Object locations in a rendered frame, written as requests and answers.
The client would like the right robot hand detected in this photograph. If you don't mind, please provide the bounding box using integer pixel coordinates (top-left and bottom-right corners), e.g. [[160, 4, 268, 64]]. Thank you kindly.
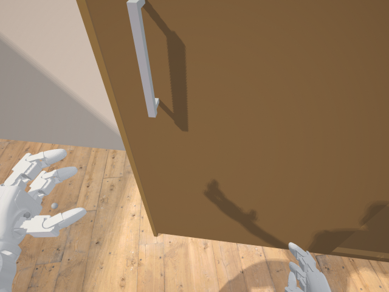
[[285, 242, 331, 292]]

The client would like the left robot hand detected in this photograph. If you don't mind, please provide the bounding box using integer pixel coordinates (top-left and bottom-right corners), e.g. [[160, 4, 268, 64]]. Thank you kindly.
[[0, 149, 86, 245]]

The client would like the wardrobe door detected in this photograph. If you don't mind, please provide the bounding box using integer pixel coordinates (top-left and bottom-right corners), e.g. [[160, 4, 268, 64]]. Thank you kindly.
[[87, 0, 389, 255], [338, 204, 389, 253]]

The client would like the handle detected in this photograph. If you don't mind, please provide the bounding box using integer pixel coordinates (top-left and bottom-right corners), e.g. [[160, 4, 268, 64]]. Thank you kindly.
[[126, 0, 159, 117]]

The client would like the robot left forearm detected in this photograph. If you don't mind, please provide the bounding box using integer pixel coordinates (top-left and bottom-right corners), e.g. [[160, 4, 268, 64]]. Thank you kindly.
[[0, 239, 22, 292]]

